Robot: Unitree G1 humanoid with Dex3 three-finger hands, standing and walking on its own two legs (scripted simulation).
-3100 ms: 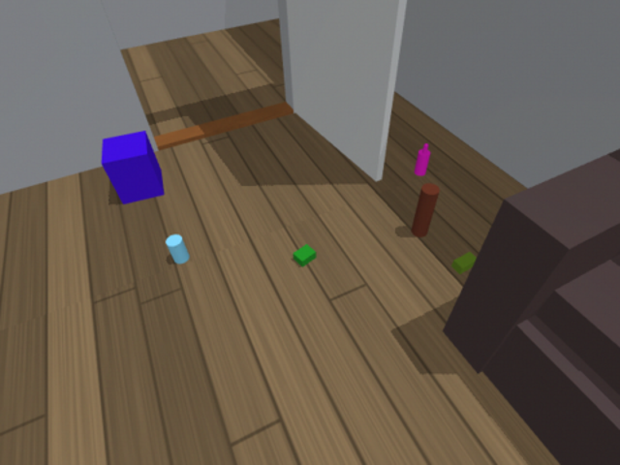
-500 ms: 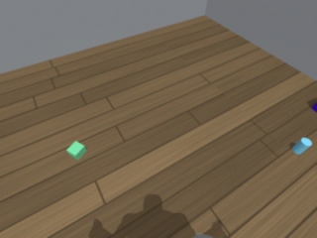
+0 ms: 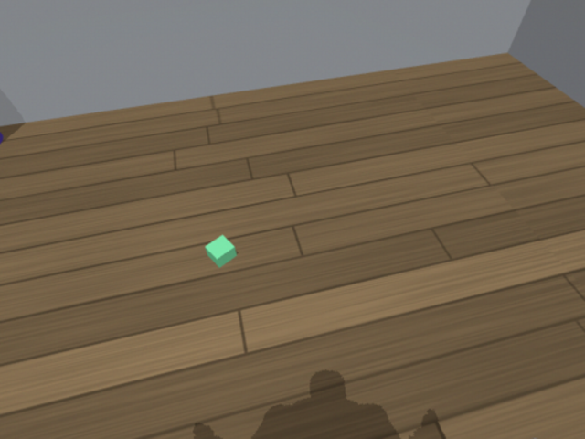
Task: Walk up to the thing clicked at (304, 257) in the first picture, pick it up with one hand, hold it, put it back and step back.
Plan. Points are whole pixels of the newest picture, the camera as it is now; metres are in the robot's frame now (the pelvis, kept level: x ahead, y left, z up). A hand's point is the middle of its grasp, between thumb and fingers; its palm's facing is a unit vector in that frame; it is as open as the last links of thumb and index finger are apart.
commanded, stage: walk up
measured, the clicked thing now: out of the picture +0.00 -1.05 -0.72
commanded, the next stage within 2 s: stand in 0.92 s
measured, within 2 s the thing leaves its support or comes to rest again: neither
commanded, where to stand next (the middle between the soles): +0.08 +0.00 m, yaw +7 degrees
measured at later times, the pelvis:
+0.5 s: pelvis +0.00 -0.02 +0.01, yaw +9 degrees
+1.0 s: pelvis +0.01 -0.02 +0.04, yaw +10 degrees
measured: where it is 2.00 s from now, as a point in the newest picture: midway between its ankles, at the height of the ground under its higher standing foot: outside the picture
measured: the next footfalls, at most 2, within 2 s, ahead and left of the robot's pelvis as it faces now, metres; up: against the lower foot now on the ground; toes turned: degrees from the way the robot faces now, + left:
none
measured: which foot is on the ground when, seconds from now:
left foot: down 0.00-1.00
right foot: down 0.00-1.00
